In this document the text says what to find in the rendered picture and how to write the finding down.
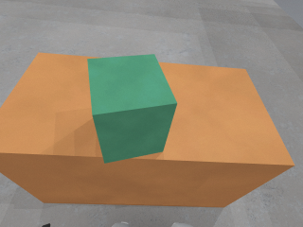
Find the pedestal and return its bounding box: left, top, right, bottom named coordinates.
left=0, top=52, right=295, bottom=208

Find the carton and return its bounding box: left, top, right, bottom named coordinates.
left=87, top=54, right=177, bottom=164

